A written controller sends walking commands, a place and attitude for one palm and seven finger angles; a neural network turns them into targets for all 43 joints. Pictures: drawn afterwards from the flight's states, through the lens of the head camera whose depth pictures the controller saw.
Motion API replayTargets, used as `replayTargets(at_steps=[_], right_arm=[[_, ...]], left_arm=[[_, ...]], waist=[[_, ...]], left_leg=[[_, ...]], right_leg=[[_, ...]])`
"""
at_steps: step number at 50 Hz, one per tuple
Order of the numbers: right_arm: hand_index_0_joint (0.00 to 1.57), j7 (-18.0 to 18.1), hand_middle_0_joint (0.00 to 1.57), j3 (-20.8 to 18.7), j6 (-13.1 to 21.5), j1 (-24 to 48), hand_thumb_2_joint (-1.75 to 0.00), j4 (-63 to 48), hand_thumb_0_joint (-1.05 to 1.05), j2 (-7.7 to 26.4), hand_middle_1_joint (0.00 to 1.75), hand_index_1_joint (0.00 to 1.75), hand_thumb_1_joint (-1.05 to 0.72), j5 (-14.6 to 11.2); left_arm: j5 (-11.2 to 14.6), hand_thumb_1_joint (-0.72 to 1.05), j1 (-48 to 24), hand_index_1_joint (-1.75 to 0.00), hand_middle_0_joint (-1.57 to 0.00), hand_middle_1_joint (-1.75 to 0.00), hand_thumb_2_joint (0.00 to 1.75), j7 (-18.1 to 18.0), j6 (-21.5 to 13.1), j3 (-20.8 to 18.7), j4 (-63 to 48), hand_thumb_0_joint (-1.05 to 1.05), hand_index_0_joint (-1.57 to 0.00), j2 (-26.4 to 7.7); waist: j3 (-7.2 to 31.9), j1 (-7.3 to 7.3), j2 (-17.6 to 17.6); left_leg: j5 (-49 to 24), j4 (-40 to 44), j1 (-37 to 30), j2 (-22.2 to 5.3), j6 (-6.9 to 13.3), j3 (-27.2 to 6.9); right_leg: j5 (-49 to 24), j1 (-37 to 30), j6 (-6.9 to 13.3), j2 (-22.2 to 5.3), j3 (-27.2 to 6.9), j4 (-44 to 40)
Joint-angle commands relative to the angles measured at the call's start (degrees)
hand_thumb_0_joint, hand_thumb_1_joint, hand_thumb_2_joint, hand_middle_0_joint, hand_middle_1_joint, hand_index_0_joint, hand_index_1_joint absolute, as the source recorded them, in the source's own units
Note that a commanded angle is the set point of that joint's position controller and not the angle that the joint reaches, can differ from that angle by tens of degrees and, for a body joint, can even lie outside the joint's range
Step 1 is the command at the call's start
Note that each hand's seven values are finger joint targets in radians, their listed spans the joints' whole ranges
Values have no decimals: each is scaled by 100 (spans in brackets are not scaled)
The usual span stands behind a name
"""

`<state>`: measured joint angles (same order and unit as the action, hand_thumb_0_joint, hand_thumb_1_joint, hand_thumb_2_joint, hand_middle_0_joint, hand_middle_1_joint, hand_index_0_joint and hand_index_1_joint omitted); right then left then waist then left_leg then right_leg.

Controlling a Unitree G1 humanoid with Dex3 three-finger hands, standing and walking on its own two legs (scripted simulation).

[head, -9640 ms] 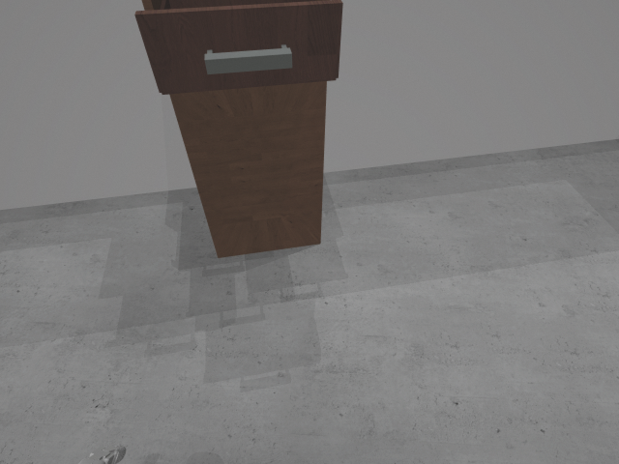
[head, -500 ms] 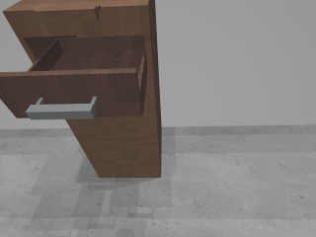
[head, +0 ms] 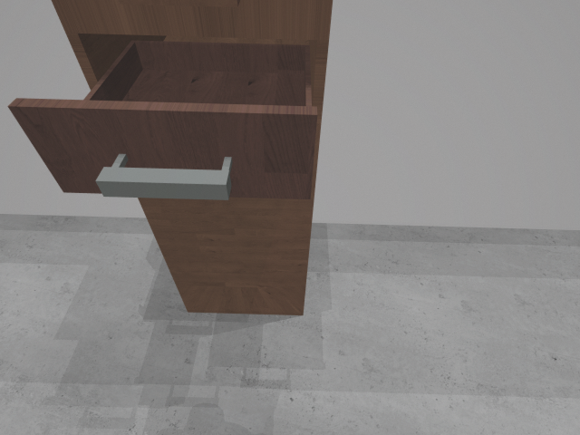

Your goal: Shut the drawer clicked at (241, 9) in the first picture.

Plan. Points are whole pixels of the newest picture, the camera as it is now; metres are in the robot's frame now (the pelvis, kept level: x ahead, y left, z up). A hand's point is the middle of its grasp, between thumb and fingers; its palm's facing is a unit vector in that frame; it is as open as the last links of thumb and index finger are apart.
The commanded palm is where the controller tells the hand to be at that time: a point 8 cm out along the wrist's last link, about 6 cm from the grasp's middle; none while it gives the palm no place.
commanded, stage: come to a stop and stand still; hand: left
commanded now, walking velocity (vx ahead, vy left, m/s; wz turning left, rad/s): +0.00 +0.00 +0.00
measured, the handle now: (170, 172) +0.40 +0.20 +0.16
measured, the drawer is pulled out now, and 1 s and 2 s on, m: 0.22 0.22 0.22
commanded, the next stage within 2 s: look again from close up in 0.30 s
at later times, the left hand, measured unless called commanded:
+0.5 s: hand out of the picture +0.03 +0.17 -0.17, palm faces -0.03 -0.98 -0.21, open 7.4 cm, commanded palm none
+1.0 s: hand out of the picture +0.01 +0.11 -0.17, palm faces +0.02 -0.98 -0.20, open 7.4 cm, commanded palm +0.11 +0.17 -0.06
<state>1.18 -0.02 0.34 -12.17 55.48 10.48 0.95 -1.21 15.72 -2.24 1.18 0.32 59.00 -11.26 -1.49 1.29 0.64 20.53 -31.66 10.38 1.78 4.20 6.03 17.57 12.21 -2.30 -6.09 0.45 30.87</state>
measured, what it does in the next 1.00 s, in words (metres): shifts its weight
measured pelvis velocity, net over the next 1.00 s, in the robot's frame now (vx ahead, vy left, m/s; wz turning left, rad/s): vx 0.01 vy -0.06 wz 0.00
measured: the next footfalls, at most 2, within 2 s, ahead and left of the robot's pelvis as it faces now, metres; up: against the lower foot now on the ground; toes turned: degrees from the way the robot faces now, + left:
none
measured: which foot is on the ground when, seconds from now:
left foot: down 0.00-1.00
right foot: down 0.00-1.00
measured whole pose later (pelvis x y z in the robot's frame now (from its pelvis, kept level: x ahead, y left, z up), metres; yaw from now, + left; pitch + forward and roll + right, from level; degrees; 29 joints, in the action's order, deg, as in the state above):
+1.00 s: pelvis +0.01 -0.06 +0.01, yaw +0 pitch -1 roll +0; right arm 1.9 0.0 0.8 -14.6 64.9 8.9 0.7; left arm -1.1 16.1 -2.2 -0.3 0.5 63.6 -8.5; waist -2.0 0.3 -0.1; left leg 18.2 -26.0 6.9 -2.0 -0.7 4.8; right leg 17.3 10.0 -0.9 -2.3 2.0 28.3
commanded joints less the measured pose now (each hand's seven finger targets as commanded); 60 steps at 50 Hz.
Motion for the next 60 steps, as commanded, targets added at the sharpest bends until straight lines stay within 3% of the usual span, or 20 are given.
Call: replayTargets(at_steps=[1,8,15,27,30,33,49,50,51,52,53,54,55,56,57,58,59,60], right_arm=[[20,14,20,-99,105,-317,-90,-179,0,812,30,30,-90,12],[20,47,20,-72,152,-423,-90,30,0,783,30,30,-90,12],[20,69,20,-46,157,-548,-90,296,0,752,30,30,-90,0],[20,88,20,-47,168,-760,-90,648,0,509,30,30,-90,-23],[20,90,20,-53,161,-759,-90,701,0,441,30,30,-90,-25],[20,92,20,-64,149,-761,-90,741,0,384,30,30,-90,-32],[20,72,20,-40,102,-654,-90,821,0,297,30,30,-90,-32],[20,29,20,-125,134,-112,-90,364,0,590,30,30,-90,-84],[20,305,20,-190,1058,-351,-90,-1529,0,1391,30,30,-90,-392],[20,510,20,-157,1516,78,-90,-1187,0,886,30,30,-90,-249],[20,460,20,-249,1692,121,-90,-1226,0,662,30,30,-90,-434],[20,425,20,-272,1776,-94,-90,-1190,0,764,30,30,-90,-438],[20,425,20,-352,1892,140,-90,-1530,0,927,30,30,-90,-384],[20,411,20,-404,1939,36,-90,-1638,0,1022,30,30,-90,-263],[20,393,20,-422,1978,49,-90,-1838,0,984,30,30,-90,-169],[20,330,20,-469,2009,142,-90,-2017,0,963,30,30,-90,-187],[20,245,20,-474,2002,176,-90,-2172,0,920,30,30,-90,-152],[20,168,20,-496,2000,307,-90,-2325,0,944,30,30,-90,-141]], left_arm=[[17,90,222,-30,-20,-30,90,18,-80,-84,-252,0,-20,-501],[36,90,194,-30,-20,-30,90,17,-101,-88,-187,0,-20,-529],[52,90,200,-30,-20,-30,90,8,-96,-86,-39,0,-20,-483],[56,90,319,-30,-20,-30,90,-13,-154,-102,209,0,-20,-363],[51,90,327,-30,-20,-30,90,-20,-166,-109,248,0,-20,-337],[44,90,339,-30,-20,-30,90,-24,-188,-106,277,0,-20,-331],[45,90,372,-30,-20,-30,90,3,-244,-106,293,0,-20,-340],[-15,90,768,-30,-20,-30,90,-228,-348,-151,514,0,-20,-581],[1193,90,-3466,-32,-22,-32,90,-187,-1624,-704,-8563,0,-22,-1680],[634,90,-874,-34,-24,-34,90,-501,-1275,-753,-7029,0,-24,-1328],[882,90,483,-37,-26,-37,90,-667,-458,-113,-6258,0,-26,-57],[987,90,468,-39,-28,-39,90,-536,-408,174,-6580,0,-28,389],[969,90,142,-41,-30,-41,90,-464,-607,-153,-7000,0,-30,-19],[922,90,237,-43,-32,-43,90,-359,-851,-490,-6916,0,-32,-264],[970,90,617,-45,-34,-45,90,-156,-1147,-525,-6610,0,-34,-25],[1009,90,1136,-47,-36,-47,90,111,-1444,-678,-6085,0,-36,3],[1122,90,1600,-50,-38,-50,90,461,-1831,-652,-5715,0,-38,237],[1249,90,1764,-52,-40,-52,90,843,-2235,-645,-5400,0,-40,334]], waist=[[-258,-82,162],[-14,-83,156],[-51,-86,159],[-21,-106,-118],[-74,-106,-37],[-81,-125,-212],[-176,-121,-171],[-462,37,-646],[2553,-552,724],[2607,-69,1704],[1492,-259,1269],[1062,-306,815],[605,-334,473],[695,-468,-146],[569,-382,-817],[388,-204,-934],[455,-34,-1285],[264,59,-1469]], left_leg=[[-1546,1317,285,-882,-62,-1023],[-2535,1201,-143,-869,-95,-862],[-2663,1160,-218,-846,-114,-770],[-2315,988,-221,-779,-122,-572],[-2217,974,-181,-769,-147,-531],[-2143,908,-210,-767,-162,-508],[-1542,952,-110,-759,-285,-471],[-2055,-330,533,-813,-500,-326],[-3159,560,-1045,-277,-263,-393],[-3927,640,-1408,-437,-228,-378],[-3957,626,-727,-589,-372,-562],[-3486,446,-530,-500,-375,-550],[-2736,246,-93,-373,-366,-594],[-2254,67,228,-273,-339,-562],[-1890,-127,620,-214,-314,-552],[-1612,-276,969,-154,-353,-519],[-1330,-439,1322,-124,-413,-478],[-979,-676,1808,-97,-447,-437]], right_leg=[[-524,81,277,137,48,-214],[-913,-35,261,65,16,-223],[-1069,-109,264,40,1,-232],[-1718,-259,310,-32,-75,-310],[-1788,-243,319,-34,-105,-350],[-1979,-248,337,-42,-129,-397],[-1809,-202,404,-61,-233,-733],[-4430,-136,263,-398,-533,-631],[-3891,-914,410,148,-88,-89],[-2487,-622,493,461,43,198],[-1211,132,365,452,431,145],[-1322,298,311,467,496,-35],[-1485,480,311,475,509,-125],[-1400,686,292,495,605,-87],[-1201,956,234,535,662,43],[-926,1100,232,538,624,176],[-661,1278,231,562,615,402],[-414,1533,229,546,511,600]])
